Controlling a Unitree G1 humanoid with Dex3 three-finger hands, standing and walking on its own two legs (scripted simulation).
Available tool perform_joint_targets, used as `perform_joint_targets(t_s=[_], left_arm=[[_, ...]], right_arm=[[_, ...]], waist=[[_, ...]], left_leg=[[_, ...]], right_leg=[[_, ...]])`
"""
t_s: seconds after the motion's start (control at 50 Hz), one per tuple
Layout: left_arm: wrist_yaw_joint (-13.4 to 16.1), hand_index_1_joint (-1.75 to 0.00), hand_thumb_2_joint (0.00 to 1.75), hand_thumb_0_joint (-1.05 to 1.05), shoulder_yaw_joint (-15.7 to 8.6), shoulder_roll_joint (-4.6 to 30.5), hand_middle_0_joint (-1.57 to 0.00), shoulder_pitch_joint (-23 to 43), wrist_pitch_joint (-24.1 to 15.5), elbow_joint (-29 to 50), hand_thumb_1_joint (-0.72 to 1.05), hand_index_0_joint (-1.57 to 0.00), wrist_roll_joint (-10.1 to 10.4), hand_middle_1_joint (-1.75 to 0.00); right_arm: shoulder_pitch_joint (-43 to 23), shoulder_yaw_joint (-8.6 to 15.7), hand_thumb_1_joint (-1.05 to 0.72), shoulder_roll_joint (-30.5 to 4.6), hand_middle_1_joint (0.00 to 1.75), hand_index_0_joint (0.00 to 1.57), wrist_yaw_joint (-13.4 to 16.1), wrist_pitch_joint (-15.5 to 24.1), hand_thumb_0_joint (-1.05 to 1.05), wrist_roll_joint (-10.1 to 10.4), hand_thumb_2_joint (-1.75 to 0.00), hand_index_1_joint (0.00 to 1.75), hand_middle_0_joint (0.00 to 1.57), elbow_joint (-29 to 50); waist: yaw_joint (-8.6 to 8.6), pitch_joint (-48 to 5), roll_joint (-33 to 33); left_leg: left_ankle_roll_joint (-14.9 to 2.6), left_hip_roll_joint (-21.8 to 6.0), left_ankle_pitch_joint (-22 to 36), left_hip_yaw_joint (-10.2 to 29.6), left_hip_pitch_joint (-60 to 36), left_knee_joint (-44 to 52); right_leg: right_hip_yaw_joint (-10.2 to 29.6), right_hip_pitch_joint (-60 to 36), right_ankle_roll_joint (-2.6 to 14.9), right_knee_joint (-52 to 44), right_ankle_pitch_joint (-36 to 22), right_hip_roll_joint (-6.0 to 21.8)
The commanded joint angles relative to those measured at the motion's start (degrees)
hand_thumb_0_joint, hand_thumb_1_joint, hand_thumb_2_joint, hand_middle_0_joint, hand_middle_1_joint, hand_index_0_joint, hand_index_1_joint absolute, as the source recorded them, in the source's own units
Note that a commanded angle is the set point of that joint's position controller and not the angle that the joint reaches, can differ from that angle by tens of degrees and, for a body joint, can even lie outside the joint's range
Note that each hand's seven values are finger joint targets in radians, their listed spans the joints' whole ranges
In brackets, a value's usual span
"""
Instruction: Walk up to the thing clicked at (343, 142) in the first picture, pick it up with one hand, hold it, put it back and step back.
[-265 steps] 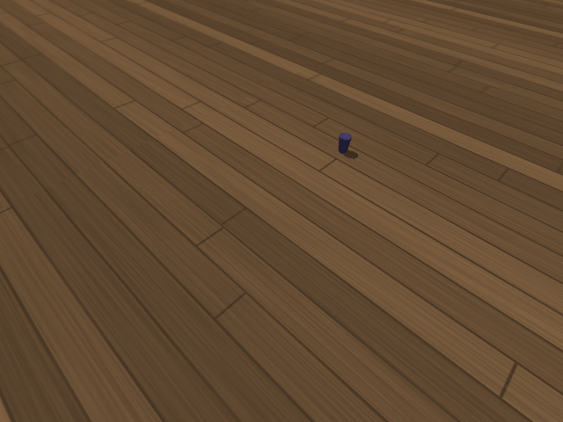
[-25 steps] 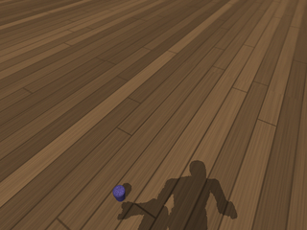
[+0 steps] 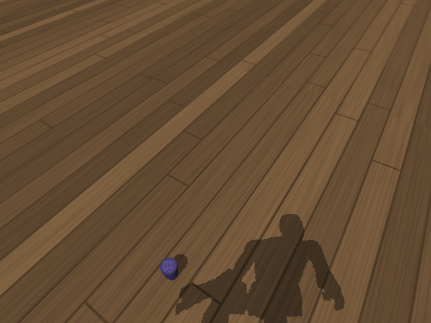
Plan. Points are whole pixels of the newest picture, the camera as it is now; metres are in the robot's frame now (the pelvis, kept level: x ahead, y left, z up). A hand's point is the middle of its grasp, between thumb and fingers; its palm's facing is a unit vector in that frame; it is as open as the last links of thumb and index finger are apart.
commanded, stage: walk up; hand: left
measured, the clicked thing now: (170, 270) +0.47 +0.23 -0.71
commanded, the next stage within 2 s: stand in 1.14 s
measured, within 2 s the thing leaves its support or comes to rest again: neither
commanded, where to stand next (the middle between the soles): +0.10 -0.02 m, yaw +3 degrees
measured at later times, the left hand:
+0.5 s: hand out of the picture +0.13 +0.27 -0.13, palm faces +0.01 -0.92 -0.38, open 7.4 cm
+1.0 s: hand out of the picture +0.09 +0.27 -0.14, palm faces +0.06 -0.94 -0.35, open 7.4 cm
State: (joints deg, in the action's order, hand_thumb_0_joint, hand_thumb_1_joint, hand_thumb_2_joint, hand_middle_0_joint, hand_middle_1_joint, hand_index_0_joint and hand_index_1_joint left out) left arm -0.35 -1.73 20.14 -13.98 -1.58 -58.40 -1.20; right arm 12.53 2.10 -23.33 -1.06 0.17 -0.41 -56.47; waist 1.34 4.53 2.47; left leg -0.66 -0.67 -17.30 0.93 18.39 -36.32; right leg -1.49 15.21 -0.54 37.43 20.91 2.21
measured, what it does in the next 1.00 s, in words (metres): stands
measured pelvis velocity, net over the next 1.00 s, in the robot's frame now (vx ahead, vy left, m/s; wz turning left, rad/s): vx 0.02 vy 0.00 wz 0.05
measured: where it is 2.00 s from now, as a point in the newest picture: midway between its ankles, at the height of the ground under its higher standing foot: outside the picture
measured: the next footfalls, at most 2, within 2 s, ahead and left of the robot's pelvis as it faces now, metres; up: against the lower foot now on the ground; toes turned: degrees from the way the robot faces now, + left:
none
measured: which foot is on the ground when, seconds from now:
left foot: down 0.00-1.00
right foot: down 0.00-1.00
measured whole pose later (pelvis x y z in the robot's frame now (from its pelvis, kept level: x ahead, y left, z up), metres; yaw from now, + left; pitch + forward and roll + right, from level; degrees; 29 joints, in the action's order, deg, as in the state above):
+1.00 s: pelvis +0.02 +0.00 +0.02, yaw +3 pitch -2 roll +0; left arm -0.3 -2.0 20.3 -3.8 -0.4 -65.3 -0.7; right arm 4.9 1.0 -19.7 -1.2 -0.3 -1.0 -64.5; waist 0.6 4.1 0.3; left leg 0.7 0.1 -11.8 3.5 11.6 -25.1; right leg -4.7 5.6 -1.4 22.8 15.3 2.7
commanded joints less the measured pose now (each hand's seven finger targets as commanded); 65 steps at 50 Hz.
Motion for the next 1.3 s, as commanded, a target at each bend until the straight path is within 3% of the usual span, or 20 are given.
perform_joint_targets(t_s=[0.0, 0.02, 0.04, 0.06, 0.08, 0.1, 0.14, 0.22, 0.36, 0.44, 0.54, 0.68, 0.82, 0.9, 1.1, 1.12, 1.16, 1.28], left_arm=[[1.46, -0.3, 0.9, 0.0, -2.78, 12.64, -0.2, 5.92, -1.58, 5.44, 0.9, -0.2, 1.3, -0.3], [1.64, -0.3, 0.9, 0.0, -2.63, 12.25, -0.2, 5.03, -1.37, 4.59, 0.9, -0.2, 1.8, -0.3], [1.88, -0.3, 0.9, 0.0, -2.56, 12.7, -0.2, 4.34, -1.33, 3.1, 0.9, -0.2, 1.62, -0.3], [1.99, -0.3, 0.9, 0.0, -2.42, 12.61, -0.2, 4.83, -1.53, 2.61, 0.9, -0.2, 1.18, -0.3], [2.05, -0.3, 0.9, 0.0, -2.5, 12.93, -0.2, 4.88, -1.86, 1.95, 0.9, -0.2, 1.13, -0.3], [2.07, -0.3, 0.9, 0.0, -2.78, 14.25, -0.2, 5.62, -2.12, 1.92, 0.9, -0.2, 1.06, -0.3], [2.11, -0.3, 0.9, 0.0, -2.84, 15.23, -0.2, 7.61, -1.89, 1.73, 0.9, -0.2, 1.37, -0.3], [2.17, -0.3, 0.9, 0.0, -1.91, 13.22, -0.2, 9.82, -1.39, 0.4, 0.9, -0.2, 1.41, -0.3], [1.82, -0.3, 0.9, 0.0, -1.96, 13.8, -0.2, 13.42, -1.19, -1.43, 0.9, -0.2, 0.82, -0.3], [1.46, -0.3, 0.9, 0.0, -2.15, 14.05, -0.2, 15.62, -0.97, -1.26, 0.9, -0.2, 0.44, -0.3], [1.15, -0.3, 0.9, 0.0, -2.35, 13.5, -0.2, 16.17, -0.82, -1.77, 0.9, -0.2, 0.49, -0.3], [0.88, -0.3, 0.9, 0.0, -2.61, 13.25, -0.2, 15.84, -0.38, -1.97, 0.9, -0.2, 0.3, -0.3], [0.73, -0.3, 0.9, 0.0, -2.55, 12.39, -0.2, 14.02, -0.23, -2.69, 0.9, -0.2, 0.43, -0.3], [0.87, -0.3, 0.9, 0.0, -2.88, 12.89, -0.2, 13.36, -0.44, -2.78, 0.9, -0.2, 0.3, -0.3], [1.1, -0.3, 0.9, 0.0, -3.04, 12.75, -0.2, 13.66, -0.31, -2.21, 0.9, -0.2, 0.13, -0.3], [1.06, -0.3, 0.9, 0.0, -1.95, 10.96, -0.2, 12.56, 0.05, -3.19, 0.9, -0.2, 0.81, -0.3], [0.98, -0.3, 0.9, 0.0, -2.03, 10.93, -0.2, 12.36, 0.3, -3.05, 0.9, -0.2, 1.05, -0.3], [0.67, -0.3, 0.9, 0.0, -1.56, 11.4, -0.2, 11.59, 0.0, -3.58, 0.9, -0.2, 0.78, -0.3]], right_arm=[[0.27, 3.33, -0.9, -11.99, 0.3, 0.2, 1.38, 2.34, 0.0, -0.38, -0.9, 0.3, 0.2, 2.05], [-2.7, 3.21, -0.9, -13.26, 0.3, 0.2, 1.24, 2.37, 0.0, -0.02, -0.9, 0.3, 0.2, 2.59], [-4.35, 2.84, -0.9, -12.96, 0.3, 0.2, 1.05, 2.26, 0.0, 0.43, -0.9, 0.3, 0.2, 2.28], [-5.29, 2.34, -0.9, -11.81, 0.3, 0.2, 1.01, 2.07, 0.0, 0.38, -0.9, 0.3, 0.2, 1.92], [-5.93, 1.74, -0.9, -10.28, 0.3, 0.2, 1.0, 1.97, 0.0, 0.69, -0.9, 0.3, 0.2, 1.56], [-6.19, 1.7, -0.9, -10.14, 0.3, 0.2, 1.09, 1.87, 0.0, 0.6, -0.9, 0.3, 0.2, 1.51], [-4.91, 1.71, -0.9, -10.24, 0.3, 0.2, 1.36, 1.77, 0.0, 0.67, -0.9, 0.3, 0.2, -0.08], [-8.29, 1.55, -0.9, -10.23, 0.3, 0.2, 1.18, 1.76, 0.0, 0.74, -0.9, 0.3, 0.2, -1.34], [-11.67, 1.1, -0.9, -9.32, 0.3, 0.2, 1.01, 1.27, 0.0, 0.52, -0.9, 0.3, 0.2, -2.7], [-12.16, 1.2, -0.9, -9.6, 0.3, 0.2, 0.69, 1.0, 0.0, 0.13, -0.9, 0.3, 0.2, -3.14], [-12.13, 1.06, -0.9, -9.3, 0.3, 0.2, 0.53, 1.04, 0.0, -0.08, -0.9, 0.3, 0.2, -3.77], [-11.98, 1.16, -0.9, -9.6, 0.3, 0.2, 0.47, 0.78, 0.0, -0.4, -0.9, 0.3, 0.2, -3.94], [-11.24, 1.09, -0.9, -9.39, 0.3, 0.2, 0.8, 1.02, 0.0, -0.5, -0.9, 0.3, 0.2, -4.36], [-10.58, 1.08, -0.9, -9.21, 0.3, 0.2, 0.92, 1.02, 0.0, -0.31, -0.9, 0.3, 0.2, -4.15], [-10.2, 1.29, -0.9, -8.68, 0.3, 0.2, 0.97, 0.38, 0.0, -0.21, -0.9, 0.3, 0.2, -3.68], [-11.55, 0.58, -0.9, -7.69, 0.3, 0.2, 1.33, 0.84, 0.0, -0.21, -0.9, 0.3, 0.2, -3.19], [-11.47, 0.83, -0.9, -9.18, 0.3, 0.2, 1.65, 1.41, 0.0, -0.35, -0.9, 0.3, 0.2, -3.34], [-12.23, 0.57, -0.9, -8.41, 0.3, 0.2, 1.57, 1.62, 0.0, 0.01, -0.9, 0.3, 0.2, -3.72]], waist=[[-2.12, -9.37, -4.83], [-0.6, -9.68, -1.14], [0.15, -8.99, 0.13], [0.3, -9.09, -0.17], [0.57, -9.83, -0.79], [-0.19, -9.3, -0.97], [-1.35, -8.41, 0.19], [-0.67, -9.17, 0.66], [-0.93, -8.56, -2.15], [-1.49, -7.32, -3.06], [-1.15, -7.57, -3.33], [-1.07, -6.23, -1.45], [-0.79, -7.4, 0.53], [-1.0, -8.74, -0.88], [-1.43, -7.42, -2.67], [-1.37, -5.97, -3.05], [-1.12, -7.4, -0.94], [-1.21, -8.79, -1.15]], left_leg=[[-3.43, -6.48, 22.46, 7.63, -12.2, 8.26], [-6.4, -9.86, 20.18, 13.13, -9.33, 8.86], [-7.76, -11.3, 18.86, 14.3, -6.6, 8.65], [-6.75, -10.29, 20.4, 12.1, -4.99, 7.9], [-4.51, -7.71, 24.24, 7.84, -5.31, 5.88], [-3.05, -5.15, 25.71, 4.68, -4.9, 3.81], [-2.0, -4.13, 24.32, 3.38, -5.31, 4.61], [-3.62, -6.82, 26.56, 6.64, -7.47, 7.9], [-1.88, -5.17, 20.87, 4.74, -6.43, 9.44], [-1.48, -4.32, 16.05, 3.83, -6.86, 10.89], [-1.31, -4.36, 17.54, 4.45, -7.25, 12.38], [-1.27, -4.23, 12.85, 5.5, -6.4, 14.13], [-1.48, -5.28, 13.01, 7.64, -5.62, 16.37], [-1.36, -4.65, 19.74, 5.76, -7.39, 13.84], [-1.05, -4.02, 21.47, 4.83, -8.04, 12.86], [-0.57, -5.96, 24.61, 6.9, -10.15, 15.74], [-0.57, -6.68, 27.47, 7.47, -11.05, 15.98], [0.14, -6.63, 25.05, 6.69, -12.69, 17.89]], right_leg=[[3.71, 2.73, 3.45, -0.93, -22.84, 4.9], [1.73, 2.02, 1.85, -0.49, -12.58, 1.53], [2.56, -1.15, 2.14, -1.7, -6.92, 1.16], [3.5, -3.94, 2.49, -5.13, -7.93, 2.19], [4.52, -6.47, 2.91, -7.55, -13.66, 3.93], [5.77, -6.47, 3.52, -7.96, -19.66, 5.45], [6.02, -5.85, 4.66, -6.28, -24.7, 7.08], [2.47, -5.99, 2.85, -6.72, -20.41, 4.24], [3.89, -8.94, 3.11, -11.94, -18.02, 5.61], [4.39, -7.73, 3.12, -14.72, -12.68, 6.3], [3.36, -9.52, 2.6, -16.41, -11.76, 5.64], [2.36, -9.52, 2.45, -18.19, -7.67, 5.25], [1.3, -12.35, 2.16, -17.53, -9.31, 4.55], [1.28, -13.39, 2.22, -17.86, -14.28, 5.5], [0.23, -12.33, 2.26, -18.06, -15.38, 5.96], [1.17, -9.96, 1.63, -18.37, -19.02, 6.01], [1.21, -11.72, 1.16, -18.16, -19.94, 5.77], [1.61, -13.14, 1.12, -19.94, -19.32, 6.06]])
